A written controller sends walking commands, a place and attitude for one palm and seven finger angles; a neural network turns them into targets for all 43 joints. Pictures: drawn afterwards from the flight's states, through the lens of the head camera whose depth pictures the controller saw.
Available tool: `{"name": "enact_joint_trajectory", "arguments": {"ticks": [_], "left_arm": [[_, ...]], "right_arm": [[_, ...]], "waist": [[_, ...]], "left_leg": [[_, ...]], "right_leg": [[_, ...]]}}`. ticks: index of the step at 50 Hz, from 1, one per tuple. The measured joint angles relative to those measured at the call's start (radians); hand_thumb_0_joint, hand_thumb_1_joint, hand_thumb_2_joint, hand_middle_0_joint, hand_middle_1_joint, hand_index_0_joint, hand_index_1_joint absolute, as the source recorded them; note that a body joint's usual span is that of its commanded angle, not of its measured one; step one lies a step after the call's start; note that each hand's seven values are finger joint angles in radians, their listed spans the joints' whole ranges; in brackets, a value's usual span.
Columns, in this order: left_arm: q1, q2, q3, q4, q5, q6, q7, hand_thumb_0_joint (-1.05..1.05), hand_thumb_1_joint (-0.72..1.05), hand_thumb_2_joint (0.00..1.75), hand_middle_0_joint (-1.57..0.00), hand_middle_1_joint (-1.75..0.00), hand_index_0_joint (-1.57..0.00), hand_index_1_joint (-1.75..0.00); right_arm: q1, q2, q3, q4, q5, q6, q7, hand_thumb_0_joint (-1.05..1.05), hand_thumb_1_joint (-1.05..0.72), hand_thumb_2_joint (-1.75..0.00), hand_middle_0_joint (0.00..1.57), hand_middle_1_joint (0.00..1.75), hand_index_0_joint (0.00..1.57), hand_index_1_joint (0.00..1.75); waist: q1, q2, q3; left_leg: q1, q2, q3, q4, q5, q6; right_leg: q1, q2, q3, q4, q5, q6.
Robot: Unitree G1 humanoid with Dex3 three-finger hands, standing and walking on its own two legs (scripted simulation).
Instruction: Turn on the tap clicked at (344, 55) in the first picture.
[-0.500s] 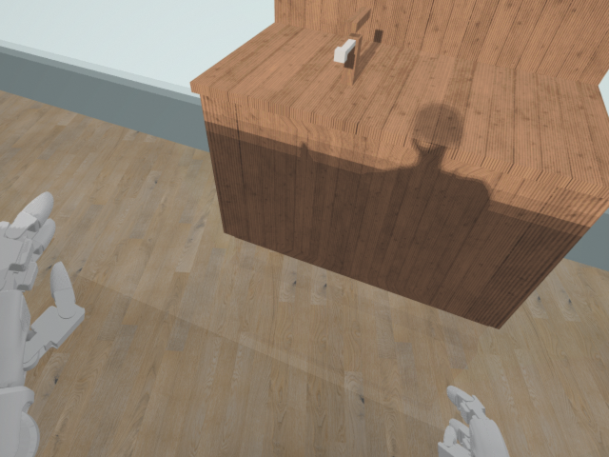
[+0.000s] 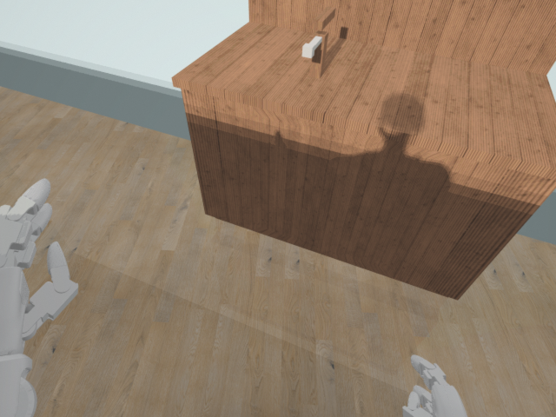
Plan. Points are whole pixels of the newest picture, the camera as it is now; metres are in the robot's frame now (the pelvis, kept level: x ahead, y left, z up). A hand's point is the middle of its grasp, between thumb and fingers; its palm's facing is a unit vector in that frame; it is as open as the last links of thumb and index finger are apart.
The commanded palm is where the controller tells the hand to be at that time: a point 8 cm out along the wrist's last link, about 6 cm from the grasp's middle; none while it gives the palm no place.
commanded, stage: walk to a spot facing it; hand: left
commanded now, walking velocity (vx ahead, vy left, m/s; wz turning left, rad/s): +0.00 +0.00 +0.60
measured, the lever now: (308, 50) +1.00 -0.01 +0.10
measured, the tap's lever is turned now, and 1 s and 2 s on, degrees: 0 0 0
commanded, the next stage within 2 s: turn to face it in 1.92 s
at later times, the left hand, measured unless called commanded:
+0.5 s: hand (21, 345) +0.15 +0.26 +0.16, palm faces +0.50 -0.75 -0.43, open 7.4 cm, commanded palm +0.09 +0.29 +0.18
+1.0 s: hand out of the picture +0.03 +0.32 +0.18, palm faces +0.78 -0.53 -0.33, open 7.4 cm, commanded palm -0.03 +0.33 +0.18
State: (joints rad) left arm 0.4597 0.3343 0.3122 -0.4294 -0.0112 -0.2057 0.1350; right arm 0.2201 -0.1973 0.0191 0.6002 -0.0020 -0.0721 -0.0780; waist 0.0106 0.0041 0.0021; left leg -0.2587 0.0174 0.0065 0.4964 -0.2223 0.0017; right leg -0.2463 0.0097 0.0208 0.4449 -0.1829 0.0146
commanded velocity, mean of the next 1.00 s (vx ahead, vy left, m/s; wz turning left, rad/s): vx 0.18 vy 0.00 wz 0.52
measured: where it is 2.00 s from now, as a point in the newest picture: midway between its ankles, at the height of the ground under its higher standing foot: outside the picture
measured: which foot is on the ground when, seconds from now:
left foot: down 0.00-0.52, up 0.54-0.76, down 0.78-1.00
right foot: down 0.00-0.80, up 0.82-1.00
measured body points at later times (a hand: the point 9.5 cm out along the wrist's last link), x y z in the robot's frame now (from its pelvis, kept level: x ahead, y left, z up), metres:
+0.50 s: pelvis -0.03 -0.01 -0.01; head +0.00 -0.01 +0.44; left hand +0.12 +0.29 +0.18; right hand +0.17 -0.20 -0.10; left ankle +0.03 +0.12 -0.74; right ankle +0.00 -0.12 -0.74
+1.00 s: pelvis -0.04 +0.01 +0.00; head -0.06 +0.02 +0.45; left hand -0.02 +0.35 +0.20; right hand +0.20 -0.10 -0.08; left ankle -0.07 +0.12 -0.74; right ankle +0.05 -0.10 -0.66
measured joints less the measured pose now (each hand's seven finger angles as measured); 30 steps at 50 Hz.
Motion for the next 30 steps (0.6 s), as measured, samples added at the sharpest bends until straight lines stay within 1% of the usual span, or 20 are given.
{"name": "enact_joint_trajectory", "arguments": {"ticks": [5,11,14,17,18,20,22,23,25,26,27,28,30], "left_arm": [[-0.001,0.006,0.001,-0.004,-0.002,-0.001,0.001,0.02,0.88,0.90,-0.21,-0.30,-0.21,-0.30],[0.019,0.023,0.014,-0.038,-0.006,-0.002,0.004,0.02,0.88,0.90,-0.22,-0.30,-0.21,-0.30],[0.037,0.031,0.025,-0.066,-0.008,0.002,0.007,0.02,0.88,0.90,-0.22,-0.30,-0.21,-0.30],[0.046,0.042,0.040,-0.088,-0.009,0.006,0.010,0.02,0.88,0.90,-0.22,-0.30,-0.21,-0.30],[0.045,0.046,0.047,-0.091,-0.010,0.006,0.011,0.02,0.88,0.90,-0.22,-0.30,-0.21,-0.30],[0.035,0.050,0.052,-0.090,-0.008,0.008,0.010,0.02,0.88,0.90,-0.22,-0.30,-0.21,-0.30],[0.028,0.048,0.053,-0.089,-0.010,0.008,0.008,0.02,0.88,0.90,-0.21,-0.30,-0.21,-0.30],[0.028,0.046,0.053,-0.092,-0.011,0.008,0.006,0.02,0.89,0.90,-0.21,-0.30,-0.21,-0.30],[0.030,0.033,0.044,-0.094,-0.013,0.010,0.003,0.02,0.89,0.90,-0.21,-0.30,-0.21,-0.30],[0.033,0.030,0.038,-0.098,-0.013,0.014,0.001,0.02,0.89,0.90,-0.21,-0.30,-0.21,-0.30],[0.036,0.031,0.031,-0.102,-0.015,0.019,0.001,0.02,0.89,0.90,-0.21,-0.30,-0.21,-0.30],[0.035,0.033,0.022,-0.102,-0.018,0.022,0.000,0.02,0.88,0.90,-0.21,-0.30,-0.21,-0.30],[0.038,0.033,0.012,-0.096,-0.016,0.023,0.000,0.02,0.88,0.90,-0.22,-0.30,-0.22,-0.30]], "right_arm": [[0.005,-0.001,-0.005,-0.005,0.002,-0.001,0.001,0.01,-0.91,-0.90,0.20,0.30,0.20,0.30],[0.008,-0.008,-0.017,-0.013,0.004,0.008,0.010,0.01,-0.91,-0.90,0.20,0.29,0.20,0.30],[0.009,-0.010,-0.022,-0.015,0.006,0.013,0.010,0.01,-0.91,-0.90,0.20,0.29,0.20,0.30],[0.008,-0.005,-0.021,-0.018,0.007,0.012,0.004,0.01,-0.91,-0.90,0.20,0.29,0.20,0.30],[0.008,0.000,-0.020,-0.019,0.005,0.009,0.002,0.01,-0.91,-0.90,0.20,0.29,0.20,0.30],[0.010,0.015,-0.019,-0.017,-0.001,-0.001,0.002,0.01,-0.91,-0.90,0.20,0.29,0.20,0.30],[0.009,0.028,-0.016,-0.012,-0.005,-0.013,0.007,0.01,-0.91,-0.90,0.20,0.29,0.20,0.30],[0.007,0.032,-0.013,-0.009,-0.006,-0.017,0.011,0.01,-0.91,-0.90,0.20,0.29,0.20,0.30],[-0.007,0.030,-0.009,-0.003,-0.005,-0.017,0.021,0.01,-0.91,-0.90,0.20,0.29,0.20,0.30],[-0.013,0.028,-0.009,-0.001,-0.002,-0.012,0.025,0.01,-0.91,-0.90,0.20,0.29,0.20,0.30],[-0.014,0.028,-0.011,0.001,0.002,-0.005,0.028,0.01,-0.91,-0.90,0.20,0.29,0.20,0.30],[-0.013,0.026,-0.014,0.002,0.004,0.002,0.029,0.01,-0.91,-0.90,0.20,0.30,0.20,0.30],[-0.006,0.015,-0.017,0.004,-0.001,0.017,0.027,0.01,-0.91,-0.90,0.20,0.30,0.20,0.30]], "waist": [[-0.010,0.002,0.002],[-0.027,0.004,0.008],[-0.027,-0.003,0.015],[-0.020,-0.016,0.024],[-0.019,-0.021,0.027],[-0.021,-0.022,0.028],[-0.020,-0.016,0.027],[-0.019,-0.013,0.027],[-0.014,0.015,0.037],[-0.013,0.029,0.039],[-0.014,0.030,0.038],[-0.015,0.025,0.036],[-0.016,0.012,0.032]], "left_leg": [[-0.010,-0.005,-0.011,0.006,0.003,0.000],[-0.062,-0.020,-0.045,0.064,-0.010,0.003],[-0.087,-0.033,-0.057,0.095,-0.018,0.008],[-0.105,-0.050,-0.063,0.112,-0.019,0.013],[-0.110,-0.056,-0.067,0.116,-0.018,0.014],[-0.121,-0.066,-0.087,0.116,-0.009,0.014],[-0.131,-0.072,-0.112,0.107,0.007,0.008],[-0.137,-0.074,-0.124,0.104,0.014,0.004],[-0.144,-0.065,-0.151,0.104,0.025,-0.007],[-0.151,-0.057,-0.157,0.112,0.021,-0.006],[-0.170,-0.054,-0.144,0.158,-0.029,-0.009],[-0.199,-0.055,-0.117,0.246,-0.086,-0.014],[-0.247,-0.051,-0.060,0.439,-0.145,-0.025]], "right_leg": [[-0.006,-0.005,-0.011,0.009,-0.004,0.000],[-0.040,-0.019,-0.045,0.059,-0.029,0.003],[-0.062,-0.031,-0.057,0.095,-0.045,0.007],[-0.086,-0.047,-0.061,0.139,-0.064,0.015],[-0.096,-0.046,-0.054,0.165,-0.087,0.021],[-0.101,-0.029,-0.034,0.223,-0.174,0.028],[-0.079,-0.005,-0.022,0.223,-0.218,0.030],[-0.061,0.004,-0.021,0.194,-0.214,0.029],[-0.039,0.023,-0.037,0.130,-0.105,-0.001],[-0.033,0.029,-0.051,0.118,-0.087,-0.016],[-0.032,0.024,-0.063,0.117,-0.089,-0.027],[-0.030,0.012,-0.075,0.120,-0.098,-0.034],[-0.019,-0.018,-0.098,0.119,-0.109,-0.035]]}}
